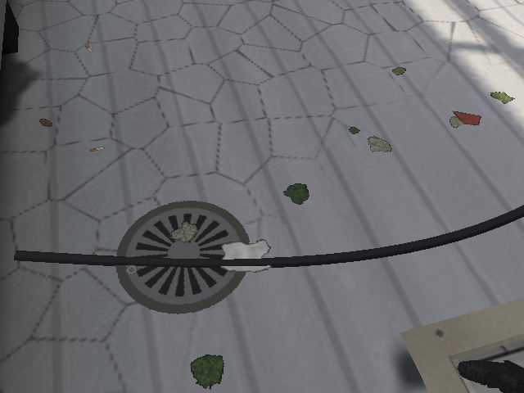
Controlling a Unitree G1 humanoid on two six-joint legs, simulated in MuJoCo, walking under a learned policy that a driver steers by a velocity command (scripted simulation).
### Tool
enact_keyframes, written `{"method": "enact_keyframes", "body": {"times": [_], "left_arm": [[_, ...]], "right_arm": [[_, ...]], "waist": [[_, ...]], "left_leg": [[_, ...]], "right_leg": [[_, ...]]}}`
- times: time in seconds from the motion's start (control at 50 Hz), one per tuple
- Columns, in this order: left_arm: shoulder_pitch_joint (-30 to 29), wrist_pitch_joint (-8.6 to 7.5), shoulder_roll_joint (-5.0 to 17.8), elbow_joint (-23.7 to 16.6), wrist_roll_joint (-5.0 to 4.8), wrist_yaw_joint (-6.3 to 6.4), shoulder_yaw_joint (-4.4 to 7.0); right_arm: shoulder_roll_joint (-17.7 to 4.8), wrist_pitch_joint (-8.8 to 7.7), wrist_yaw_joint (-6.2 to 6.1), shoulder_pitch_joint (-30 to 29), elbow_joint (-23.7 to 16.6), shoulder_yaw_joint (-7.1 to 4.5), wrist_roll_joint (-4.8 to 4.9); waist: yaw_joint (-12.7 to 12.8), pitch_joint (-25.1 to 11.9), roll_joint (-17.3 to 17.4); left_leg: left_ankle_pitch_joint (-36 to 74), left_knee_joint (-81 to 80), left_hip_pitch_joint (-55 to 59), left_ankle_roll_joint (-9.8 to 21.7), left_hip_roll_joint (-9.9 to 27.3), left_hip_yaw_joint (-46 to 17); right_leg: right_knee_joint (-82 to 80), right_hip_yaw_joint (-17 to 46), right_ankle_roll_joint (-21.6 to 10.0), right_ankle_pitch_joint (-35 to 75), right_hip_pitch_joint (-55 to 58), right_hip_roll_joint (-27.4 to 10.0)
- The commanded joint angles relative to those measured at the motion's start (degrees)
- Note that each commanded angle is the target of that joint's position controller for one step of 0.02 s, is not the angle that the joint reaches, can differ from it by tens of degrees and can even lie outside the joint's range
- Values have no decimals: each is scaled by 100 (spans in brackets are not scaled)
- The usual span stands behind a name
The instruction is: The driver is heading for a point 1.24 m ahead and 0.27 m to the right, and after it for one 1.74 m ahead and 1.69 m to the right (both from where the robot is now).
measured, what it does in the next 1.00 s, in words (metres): walks ahead, turning right: right foot, then left foot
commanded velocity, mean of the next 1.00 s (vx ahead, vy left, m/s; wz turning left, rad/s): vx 0.44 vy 0.00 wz -0.40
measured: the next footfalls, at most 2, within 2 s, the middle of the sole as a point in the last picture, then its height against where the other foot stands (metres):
right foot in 0.48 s outside the picture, level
left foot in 0.96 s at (324, 311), level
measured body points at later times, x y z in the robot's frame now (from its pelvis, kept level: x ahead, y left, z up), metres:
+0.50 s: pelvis +0.25 -0.06 -0.01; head +0.29 -0.08 +0.44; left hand +0.55 +0.10 -0.07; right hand +0.18 -0.35 -0.14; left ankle +0.10 +0.12 -0.71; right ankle +0.34 -0.18 -0.73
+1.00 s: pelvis +0.51 -0.13 +0.00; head +0.54 -0.14 +0.45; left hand +0.67 +0.11 -0.12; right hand +0.59 -0.43 -0.09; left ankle +0.67 -0.09 -0.72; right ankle +0.34 -0.18 -0.71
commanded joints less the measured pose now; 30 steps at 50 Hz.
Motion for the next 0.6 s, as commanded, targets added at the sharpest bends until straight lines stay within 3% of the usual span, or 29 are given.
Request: {"method": "enact_keyframes", "body": {"times": [0.02, 0.04, 0.06, 0.08, 0.12, 0.2, 0.28, 0.34, 0.38, 0.44, 0.46, 0.48, 0.5, 0.52, 0.54, 0.56, 0.58, 0.6], "left_arm": [[113, -131, 750, -567, -80, 2, 69], [-314, -97, 794, -641, -23, 6, 90], [-560, -91, 733, -718, 40, -14, 102], [-577, -69, 652, -744, 31, -43, 123], [-504, -1, 416, -745, -29, -84, 90], [-875, 45, 254, -912, 17, -103, 42], [-1402, -14, 160, -986, 12, -223, -5], [-1960, -30, 83, -1166, 6, -335, -48], [-2147, -24, 130, -1285, -11, -400, -36], [-1746, 28, 410, -1289, 55, -421, 111], [-1051, 51, 614, -1123, 56, -399, 238], [-58, 81, 905, -835, 46, -316, 418], [433, 113, 1439, -707, 21, -187, 526], [242, -1, 1595, -910, 26, -225, 459], [251, -81, 1029, -821, 71, -276, 303], [46, -137, 895, -748, 88, -283, 247], [-362, -166, 755, -743, 88, -278, 193], [-665, -192, 566, -786, 138, -274, 121]], "right_arm": [[-945, 45, -47, 1610, -17, -358, 65], [-791, 98, -65, 1343, -55, -303, 35], [-655, 129, -66, 1121, -17, -251, 10], [-551, 124, -79, 996, 18, -209, -21], [-524, 85, -81, 932, 102, -216, 7], [-793, 40, -89, 1030, 307, -314, 13], [-941, 115, -115, 1057, 425, -334, 29], [-1069, 193, -127, 1317, 564, -360, 98], [-1172, 258, -122, 1412, 638, -392, 159], [-1406, 355, -163, 1367, 649, -465, 251], [-1456, 400, -185, 1305, 637, -477, 275], [-1298, 397, -206, 1349, 631, -404, 256], [-678, 340, -170, 1600, 445, -195, -11], [-483, 137, -92, 1798, 251, -49, 33], [-1038, 18, -20, 1182, 233, -203, 283], [-995, -43, -3, 881, 121, -174, 360], [-902, -54, -58, 799, 184, -158, 247], [-937, -9, -84, 842, 249, -190, 139]], "waist": [[-848, -1048, 1161], [-827, -549, 734], [-721, -163, 584], [-575, -27, 736], [-473, 68, 895], [-481, 138, 620], [-645, 215, 533], [-857, 404, 470], [-858, 491, 491], [-467, 114, 731], [-43, -260, 698], [452, -762, 481], [344, -1218, -815], [21, -2246, -1413], [347, -1886, -563], [234, -1102, -507], [-18, -668, -24], [-216, -449, -89]], "left_leg": [[-2458, -1350, 4035, 1200, 2474, -3812], [-1910, -1391, 3336, 994, 2228, -2961], [-1228, -1543, 2693, 933, 1974, -2337], [-789, -1679, 2298, 863, 1792, -1869], [-334, -1946, 1922, 871, 1610, -1223], [652, -2156, 2056, 1038, 1721, -480], [1138, -2130, 2288, 868, 1585, 339], [1119, -2099, 2556, 776, 1679, 655], [1443, -1968, 2865, 705, 1800, 796], [3983, -926, 3176, 543, 1828, 1135], [4628, 28, 3037, 448, 1721, 1291], [4131, 1333, 2205, 265, 1513, 1380], [205, 3348, 98, -9, 986, 1374], [-2771, 4780, -1321, -151, 68, 166], [-2319, 4938, -1853, -81, 411, -394], [-1883, 4631, -1948, 18, 630, -276], [-1455, 4161, -1679, 24, 892, -250], [-1197, 3785, -1320, -6, 1043, -262]], "right_leg": [[3001, -163, 155, -86, -3619, -468], [3015, -412, 191, 350, -3544, -672], [2757, -469, 210, 656, -3401, -824], [2543, -476, 207, 870, -3165, -992], [2315, -636, 229, 1036, -2905, -1103], [1579, -653, 331, 1690, -3250, -1200], [339, -928, 275, 2780, -3071, -1145], [-352, -1221, 169, 2933, -2950, -1068], [-647, -1362, 36, 2640, -2900, -1004], [-842, -1814, -305, 1762, -1961, -514], [-1059, -1963, -478, 1785, -1049, -243], [-1387, -1763, -703, 2177, 578, -132], [-1472, 390, -1242, 2152, 2481, -1464], [-2536, 3474, -2211, 1074, 3402, -2584], [-2811, 2916, -1841, 978, 3145, -2452], [-2802, 2034, -1612, 1358, 2351, -2260], [-2817, 1378, -1394, 1921, 1496, -2000], [-2912, 913, -1291, 2561, 880, -1808]]}}
Velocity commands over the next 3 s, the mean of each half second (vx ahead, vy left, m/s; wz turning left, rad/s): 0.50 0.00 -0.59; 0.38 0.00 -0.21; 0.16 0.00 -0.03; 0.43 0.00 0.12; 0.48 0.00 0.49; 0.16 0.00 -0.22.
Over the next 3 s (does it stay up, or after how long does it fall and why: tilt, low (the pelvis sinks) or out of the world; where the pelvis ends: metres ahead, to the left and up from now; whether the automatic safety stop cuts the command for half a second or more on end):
stays up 1.21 -0.34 0.01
